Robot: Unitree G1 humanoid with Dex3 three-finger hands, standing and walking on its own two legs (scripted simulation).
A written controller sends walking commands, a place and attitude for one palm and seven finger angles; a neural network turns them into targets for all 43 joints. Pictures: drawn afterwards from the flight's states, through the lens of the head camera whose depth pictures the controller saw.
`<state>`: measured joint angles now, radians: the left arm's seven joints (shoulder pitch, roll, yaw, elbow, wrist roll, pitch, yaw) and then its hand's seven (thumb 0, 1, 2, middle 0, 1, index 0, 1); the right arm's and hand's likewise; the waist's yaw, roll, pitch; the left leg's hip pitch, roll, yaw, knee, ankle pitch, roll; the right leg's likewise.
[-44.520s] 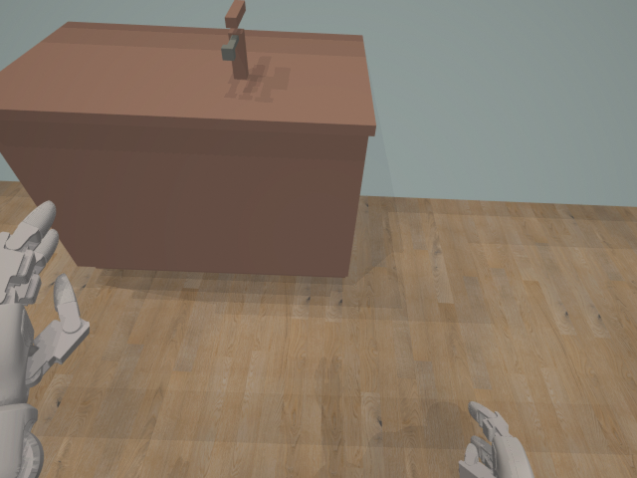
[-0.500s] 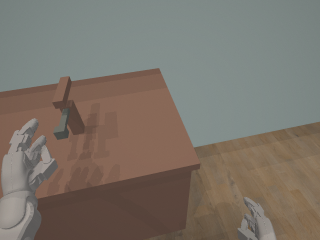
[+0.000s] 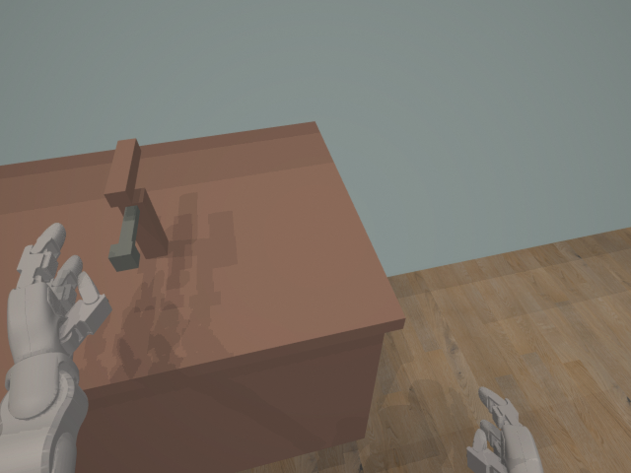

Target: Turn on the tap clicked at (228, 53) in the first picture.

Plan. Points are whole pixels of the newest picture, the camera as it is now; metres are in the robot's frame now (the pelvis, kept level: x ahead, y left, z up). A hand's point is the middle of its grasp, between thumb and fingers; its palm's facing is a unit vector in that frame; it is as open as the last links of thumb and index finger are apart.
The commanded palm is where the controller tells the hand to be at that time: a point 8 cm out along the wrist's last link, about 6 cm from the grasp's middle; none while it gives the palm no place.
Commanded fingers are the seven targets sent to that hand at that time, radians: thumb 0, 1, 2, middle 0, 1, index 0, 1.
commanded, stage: reach beside the lever's end, fingers flat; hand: left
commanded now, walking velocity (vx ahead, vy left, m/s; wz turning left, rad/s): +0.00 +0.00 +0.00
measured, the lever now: (124, 256) +0.34 +0.30 +0.10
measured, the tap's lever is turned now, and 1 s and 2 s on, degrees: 0 0 4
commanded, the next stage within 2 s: push the lever round in 1.18 s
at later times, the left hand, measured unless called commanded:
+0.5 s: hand (104, 278) +0.29 +0.29 +0.12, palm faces +0.54 -0.83 -0.11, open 7.7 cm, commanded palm +0.25 +0.34 +0.11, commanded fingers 0.00 0.90 0.90 -0.15 -0.16 -0.15 -0.16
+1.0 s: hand (107, 271) +0.31 +0.31 +0.11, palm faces +0.54 -0.83 -0.11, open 7.8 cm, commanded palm +0.26 +0.35 +0.10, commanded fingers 0.00 0.90 0.90 -0.15 -0.15 -0.15 -0.15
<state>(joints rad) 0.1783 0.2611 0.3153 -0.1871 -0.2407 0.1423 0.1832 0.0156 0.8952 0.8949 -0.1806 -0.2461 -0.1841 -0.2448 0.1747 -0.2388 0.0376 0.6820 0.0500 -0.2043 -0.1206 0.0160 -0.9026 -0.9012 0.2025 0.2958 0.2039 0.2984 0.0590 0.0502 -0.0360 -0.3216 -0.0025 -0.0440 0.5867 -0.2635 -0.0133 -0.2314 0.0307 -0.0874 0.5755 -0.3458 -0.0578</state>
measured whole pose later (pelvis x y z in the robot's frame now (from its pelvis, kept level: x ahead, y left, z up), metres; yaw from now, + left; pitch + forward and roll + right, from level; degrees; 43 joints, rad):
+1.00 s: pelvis +0.00 +0.01 +0.00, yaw -1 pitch +3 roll -1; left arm -0.08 0.33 0.41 0.25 -0.19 -0.03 0.13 0.02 0.90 0.89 -0.15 -0.15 -0.15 -0.15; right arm 0.22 -0.26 0.01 0.70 0.04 -0.13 -0.10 0.01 -0.90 -0.90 0.20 0.30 0.20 0.30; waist 0.02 0.05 -0.04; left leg -0.39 0.00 -0.04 0.62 -0.28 -0.01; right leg -0.29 0.04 -0.08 0.58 -0.34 -0.05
